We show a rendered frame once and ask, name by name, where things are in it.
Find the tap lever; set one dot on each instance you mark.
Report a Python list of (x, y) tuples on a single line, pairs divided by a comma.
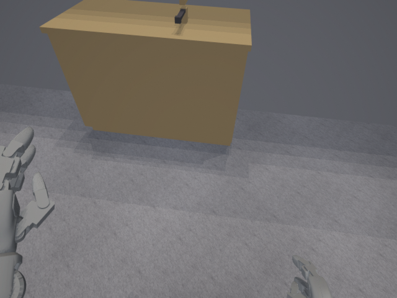
[(179, 17)]

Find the right robot hand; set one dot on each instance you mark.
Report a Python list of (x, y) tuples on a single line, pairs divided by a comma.
[(315, 287)]

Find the counter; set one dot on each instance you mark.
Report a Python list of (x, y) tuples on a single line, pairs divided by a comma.
[(132, 70)]

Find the left robot hand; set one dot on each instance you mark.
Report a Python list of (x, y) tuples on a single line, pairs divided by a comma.
[(14, 160)]

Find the robot left forearm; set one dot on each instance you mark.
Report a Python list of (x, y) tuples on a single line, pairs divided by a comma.
[(12, 282)]

